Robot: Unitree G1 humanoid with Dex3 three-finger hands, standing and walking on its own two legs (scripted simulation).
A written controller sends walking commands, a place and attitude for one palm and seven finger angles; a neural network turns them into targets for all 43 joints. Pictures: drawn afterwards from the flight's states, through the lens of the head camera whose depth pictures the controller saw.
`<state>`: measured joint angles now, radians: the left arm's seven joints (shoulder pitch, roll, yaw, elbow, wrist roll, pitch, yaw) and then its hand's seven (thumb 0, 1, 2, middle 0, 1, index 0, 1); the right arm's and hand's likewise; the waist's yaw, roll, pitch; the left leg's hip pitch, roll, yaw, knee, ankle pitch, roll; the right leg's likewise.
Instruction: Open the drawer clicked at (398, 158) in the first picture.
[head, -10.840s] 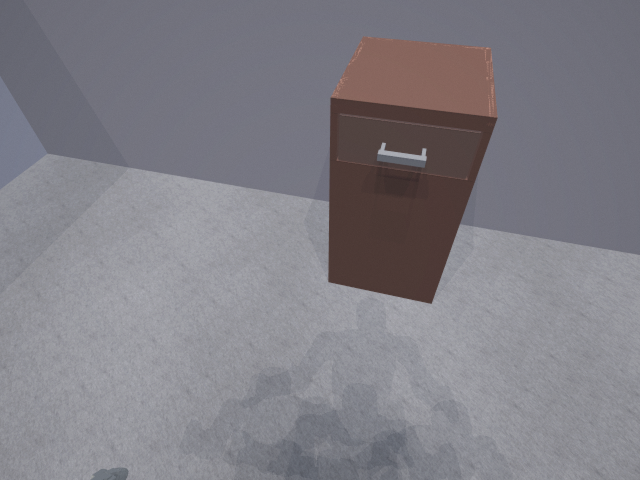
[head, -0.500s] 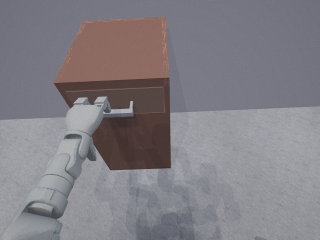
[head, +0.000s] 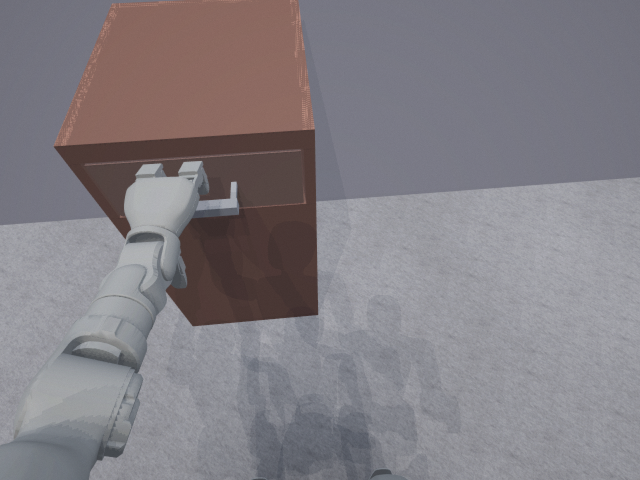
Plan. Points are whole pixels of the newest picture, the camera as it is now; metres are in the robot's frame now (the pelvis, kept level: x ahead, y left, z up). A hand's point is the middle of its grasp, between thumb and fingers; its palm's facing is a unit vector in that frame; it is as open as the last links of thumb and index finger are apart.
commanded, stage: move the hooked fingers above the handle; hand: left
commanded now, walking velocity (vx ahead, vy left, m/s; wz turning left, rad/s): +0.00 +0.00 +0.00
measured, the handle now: (203, 199) +0.58 +0.19 -0.08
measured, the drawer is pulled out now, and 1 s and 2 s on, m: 0.00 0.00 0.00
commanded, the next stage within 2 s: lower the fingers behind the handle in 1.58 s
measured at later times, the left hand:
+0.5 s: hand (203, 203) +0.53 +0.18 -0.03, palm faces -0.06 -0.03 -1.00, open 13.8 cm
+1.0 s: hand (200, 208) +0.51 +0.17 -0.01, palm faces -0.04 -0.02 -1.00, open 13.8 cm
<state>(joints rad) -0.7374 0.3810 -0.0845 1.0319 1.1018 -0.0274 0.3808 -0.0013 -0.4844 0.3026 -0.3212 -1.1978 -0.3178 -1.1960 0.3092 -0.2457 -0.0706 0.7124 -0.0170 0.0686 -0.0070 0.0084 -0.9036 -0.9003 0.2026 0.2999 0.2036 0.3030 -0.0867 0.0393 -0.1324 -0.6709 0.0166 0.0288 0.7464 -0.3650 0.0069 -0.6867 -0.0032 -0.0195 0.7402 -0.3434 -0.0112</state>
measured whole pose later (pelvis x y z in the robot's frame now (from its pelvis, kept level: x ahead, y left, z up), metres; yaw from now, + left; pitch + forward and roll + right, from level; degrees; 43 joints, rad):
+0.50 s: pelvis +0.00 +0.01 -0.03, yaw -2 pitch +26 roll -1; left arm -1.00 0.46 -0.01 1.27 1.12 0.06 0.42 0.00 -0.48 0.30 -0.32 -1.20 -0.32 -1.20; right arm 0.39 -0.25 -0.04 0.74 -0.05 0.06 0.02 0.01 -0.90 -0.90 0.20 0.30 0.20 0.30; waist -0.21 0.06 -0.16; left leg -0.96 0.03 0.04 0.95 -0.44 0.02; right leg -0.96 0.01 -0.01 0.90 -0.39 0.00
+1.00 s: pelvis +0.01 +0.01 -0.02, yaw +0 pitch +23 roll -2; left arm -0.92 0.37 -0.09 1.19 1.10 0.07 0.44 0.00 -0.48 0.30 -0.32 -1.20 -0.32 -1.20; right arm 0.34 -0.24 -0.06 0.73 -0.05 0.09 0.03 0.00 -0.90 -0.90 0.20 0.30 0.20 0.30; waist -0.16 0.06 -0.17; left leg -0.87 0.03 0.01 0.90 -0.44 0.02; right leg -0.86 0.01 -0.03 0.84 -0.39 0.00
